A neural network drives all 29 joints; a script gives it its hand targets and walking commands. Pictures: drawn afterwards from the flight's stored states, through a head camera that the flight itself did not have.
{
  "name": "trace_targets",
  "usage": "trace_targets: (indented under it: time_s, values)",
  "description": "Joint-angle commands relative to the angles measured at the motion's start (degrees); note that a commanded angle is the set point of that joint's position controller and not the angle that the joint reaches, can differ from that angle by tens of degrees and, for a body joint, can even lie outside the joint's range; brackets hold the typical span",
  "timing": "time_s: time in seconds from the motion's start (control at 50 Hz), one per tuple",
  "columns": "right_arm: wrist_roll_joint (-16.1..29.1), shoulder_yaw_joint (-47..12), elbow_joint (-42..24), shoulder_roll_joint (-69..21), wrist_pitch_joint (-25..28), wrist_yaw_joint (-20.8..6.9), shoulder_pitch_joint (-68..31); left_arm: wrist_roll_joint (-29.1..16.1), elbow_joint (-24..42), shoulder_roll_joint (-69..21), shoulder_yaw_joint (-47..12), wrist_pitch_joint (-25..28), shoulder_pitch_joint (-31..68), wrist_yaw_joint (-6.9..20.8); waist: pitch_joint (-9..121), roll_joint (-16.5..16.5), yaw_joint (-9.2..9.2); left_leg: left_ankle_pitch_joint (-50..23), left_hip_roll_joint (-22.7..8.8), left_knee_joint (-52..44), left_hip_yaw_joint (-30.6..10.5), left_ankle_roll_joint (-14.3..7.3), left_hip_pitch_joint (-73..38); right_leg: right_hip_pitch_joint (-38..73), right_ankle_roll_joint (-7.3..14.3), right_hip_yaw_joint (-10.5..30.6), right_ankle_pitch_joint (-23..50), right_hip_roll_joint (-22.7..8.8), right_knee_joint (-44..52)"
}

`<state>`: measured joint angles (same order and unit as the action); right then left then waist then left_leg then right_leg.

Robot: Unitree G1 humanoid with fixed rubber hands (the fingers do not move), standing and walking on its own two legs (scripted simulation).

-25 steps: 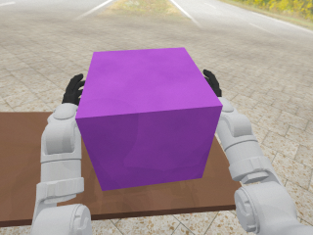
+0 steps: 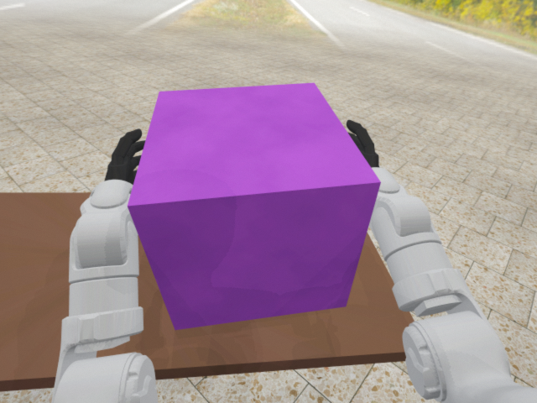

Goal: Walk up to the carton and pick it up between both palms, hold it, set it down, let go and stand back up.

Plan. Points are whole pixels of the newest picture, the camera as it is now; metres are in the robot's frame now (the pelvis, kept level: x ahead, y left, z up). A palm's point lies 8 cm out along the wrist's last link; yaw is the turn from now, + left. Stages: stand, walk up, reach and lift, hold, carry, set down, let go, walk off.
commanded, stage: hold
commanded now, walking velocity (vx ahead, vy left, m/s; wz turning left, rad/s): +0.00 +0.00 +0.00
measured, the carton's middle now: (250, 196) +0.37 +0.01 +0.20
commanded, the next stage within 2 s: none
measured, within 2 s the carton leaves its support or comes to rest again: neither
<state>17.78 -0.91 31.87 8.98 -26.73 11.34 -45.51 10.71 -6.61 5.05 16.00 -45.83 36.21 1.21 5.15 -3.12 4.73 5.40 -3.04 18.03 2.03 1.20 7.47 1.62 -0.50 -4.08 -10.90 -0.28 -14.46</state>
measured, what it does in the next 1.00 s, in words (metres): stands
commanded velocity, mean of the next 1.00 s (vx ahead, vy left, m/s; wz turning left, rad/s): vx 0.00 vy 0.00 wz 0.00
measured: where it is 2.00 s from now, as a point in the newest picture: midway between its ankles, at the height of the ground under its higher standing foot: outside the picture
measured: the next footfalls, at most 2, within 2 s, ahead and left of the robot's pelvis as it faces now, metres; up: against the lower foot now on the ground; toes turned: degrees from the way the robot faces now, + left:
none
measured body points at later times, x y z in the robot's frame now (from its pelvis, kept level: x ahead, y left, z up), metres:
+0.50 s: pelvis +0.00 +0.00 +0.00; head -0.07 +0.03 +0.44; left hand +0.37 +0.18 +0.23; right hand +0.38 -0.15 +0.25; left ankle +0.05 +0.13 -0.75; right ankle -0.03 -0.12 -0.75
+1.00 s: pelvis -0.01 +0.00 +0.00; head -0.07 +0.03 +0.44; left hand +0.37 +0.18 +0.23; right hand +0.38 -0.16 +0.24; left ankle +0.05 +0.13 -0.75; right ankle -0.03 -0.12 -0.75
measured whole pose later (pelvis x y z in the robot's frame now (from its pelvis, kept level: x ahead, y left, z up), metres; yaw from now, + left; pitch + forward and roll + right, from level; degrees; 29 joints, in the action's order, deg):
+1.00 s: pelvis -0.01 +0.00 +0.00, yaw +0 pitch -5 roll -1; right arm 16.8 0.4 34.4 9.0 -26.6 10.5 -47.0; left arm 11.4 -9.6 4.6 16.6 -45.4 38.6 1.1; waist 5.0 -2.6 4.2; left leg 4.9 -3.0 17.9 2.3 1.0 7.9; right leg 0.6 -0.5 -3.6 -10.7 -0.4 -15.2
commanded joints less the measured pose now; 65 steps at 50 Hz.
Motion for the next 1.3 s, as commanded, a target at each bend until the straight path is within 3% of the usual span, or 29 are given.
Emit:
trace_targets:
  time_s: [0.0,0.08,0.18,0.28,0.44,0.5,0.6,0.68,0.88,0.94,1.0,1.08,1.16,1.28]
  values:
    - [6.05,-17.8,-20.18,-34.34,2.37,-5.21,-42.21,-7.9,8.88,-32.09,-28.4,4.18,39.99,8.46,19.73,5.94,0.82,-13.19,4.8,1.74,-1.23,0.77,-19.25,-8.45,-3.1,0.74,13.14,4.07,2.42]
    - [5.8,-16.85,-19.08,-34.53,2.49,-6.11,-44.56,-7.73,8.45,-32.5,-28.46,4.16,42.01,8.32,19.61,7.13,0.29,-9.75,4.6,1.06,-1.01,0.75,-18.33,-9.32,-2.28,0.89,7.74,3.65,2.52]
    - [5.85,-17.51,-20.19,-35.52,3.01,-6.34,-45.72,-8.77,8.21,-32.95,-28.82,4.98,43.25,7.71,22.69,5.2,0.0,-11.86,4.48,1.7,-1.36,0.52,-19.12,-8.8,-2.59,0.98,10.84,4.06,2.19]
    - [4.45,-16.46,-17.86,-35.51,2.9,-6.3,-45.6,-7.44,4.47,-32.84,-26.93,4.86,42.11,7.85,20.85,3.85,-0.37,-7.61,4.53,0.37,-1.28,-0.49,-17.98,-9.86,-2.71,1.25,7.11,3.76,3.16]
    - [5.3,-16.78,-16.72,-35.29,3.15,-5.97,-45.31,-7.48,5.24,-32.72,-26.28,4.62,42.04,8.64,20.79,4.8,-0.64,-9.9,4.66,0.57,-0.94,-0.01,-18.5,-8.93,-2.94,1.38,9.53,4.06,2.54]
    - [5.66,-16.99,-16.88,-34.99,3.18,-5.79,-45.43,-7.59,4.61,-32.39,-26.07,4.57,41.8,8.5,20.79,4.68,-0.31,-11.71,4.88,1.75,-0.79,0.16,-18.56,-8.08,-2.94,1.25,11.54,4.08,2.52]
    - [6.53,-17.49,-20.66,-35.29,3.84,-5.59,-45.48,-9.21,9.3,-33.41,-29.8,5.25,42.5,8.01,24.17,6.25,0.97,-15.2,4.61,2.68,-1.57,1.03,-20.55,-7.74,-2.64,0.79,14.03,4.1,1.84]
    - [5.75,-16.56,-18.78,-34.98,3.2,-5.94,-43.72,-8.55,9.05,-33.74,-29.8,5.13,42.62,7.67,21.71,6.93,1.33,-12.11,4.51,1.88,-1.62,1.14,-19.7,-9.54,-2.34,0.74,9.67,3.95,2.45]
    - [5.37,-17.32,-18.72,-35.16,3.2,-6.37,-45.93,-7.69,6.41,-32.87,-27.33,4.65,42.01,7.95,22.23,5.03,-0.56,-11.05,4.5,1.38,-1.14,0.24,-18.59,-8.33,-2.53,0.91,9.8,4.0,2.19]
    - [5.05,-16.3,-16.58,-34.79,3.26,-6.67,-45.88,-7.14,4.16,-33.13,-26.86,4.67,41.9,7.98,20.04,5.14,-0.8,-8.55,4.31,0.56,-0.96,0.16,-17.7,-9.42,-2.46,1.08,6.86,4.02,2.87]
    - [5.41,-17.34,-17.86,-35.75,3.67,-6.78,-47.46,-7.95,4.62,-33.71,-27.25,4.99,43.29,7.67,21.83,3.99,-0.89,-9.79,4.34,1.05,-1.07,0.01,-18.33,-9.07,-2.53,1.03,8.36,4.14,2.71]
    - [5.89,-17.52,-19.39,-35.61,3.99,-6.33,-46.97,-8.64,6.08,-33.97,-28.13,5.22,42.72,7.56,23.42,4.89,-0.19,-12.06,4.56,2.05,-1.27,0.23,-19.77,-8.96,-2.73,1.06,11.03,4.19,2.21]
    - [5.47,-17.03,-16.49,-35.21,2.91,-5.67,-43.94,-7.59,4.71,-32.4,-26.47,4.91,41.41,8.18,19.98,4.31,0.06,-10.29,4.9,1.38,-1.21,-0.17,-17.95,-8.64,-3.44,1.28,11.68,3.77,2.44]
    - [6.2,-17.52,-19.29,-35.04,3.11,-5.4,-44.04,-8.36,7.45,-33.19,-28.31,4.63,41.25,8.53,21.98,5.98,0.76,-13.87,4.86,2.28,-1.25,0.78,-19.56,-7.72,-3.03,1.19,14.03,3.96,1.98]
